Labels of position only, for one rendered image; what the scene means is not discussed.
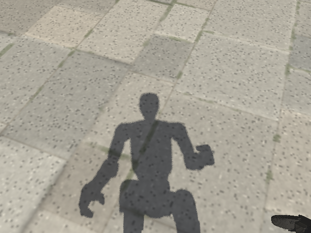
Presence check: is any right robot hand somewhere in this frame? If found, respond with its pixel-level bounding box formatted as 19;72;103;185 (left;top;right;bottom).
271;215;311;233

